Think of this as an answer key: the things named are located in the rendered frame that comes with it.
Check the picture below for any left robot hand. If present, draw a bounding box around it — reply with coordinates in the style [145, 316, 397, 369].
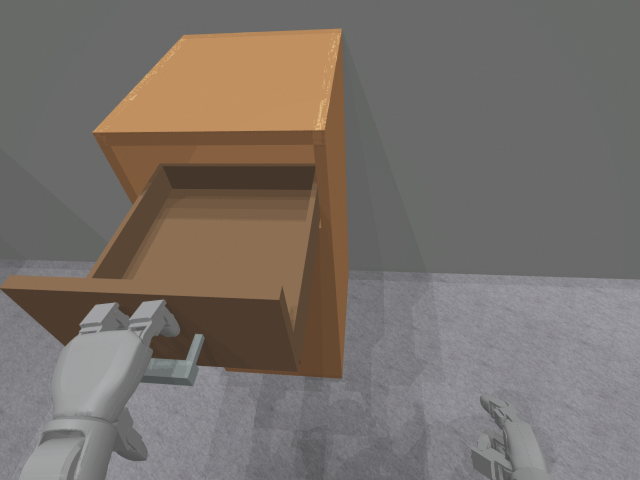
[51, 300, 180, 461]

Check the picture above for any drawer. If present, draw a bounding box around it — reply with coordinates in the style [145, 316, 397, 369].
[0, 163, 320, 372]

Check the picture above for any cabinet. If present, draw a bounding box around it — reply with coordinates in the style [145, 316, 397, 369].
[92, 29, 349, 379]

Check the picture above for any handle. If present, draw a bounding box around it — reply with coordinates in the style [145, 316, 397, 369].
[140, 334, 205, 386]

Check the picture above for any left robot forearm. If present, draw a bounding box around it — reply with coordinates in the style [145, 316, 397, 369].
[19, 416, 118, 480]

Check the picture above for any right robot hand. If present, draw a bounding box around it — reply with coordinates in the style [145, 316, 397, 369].
[471, 394, 549, 480]

